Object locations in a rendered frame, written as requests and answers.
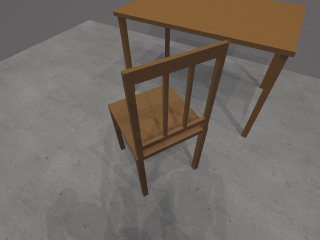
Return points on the chair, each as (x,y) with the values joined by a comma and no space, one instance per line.
(158,119)

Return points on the table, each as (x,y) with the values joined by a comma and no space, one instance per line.
(266,25)

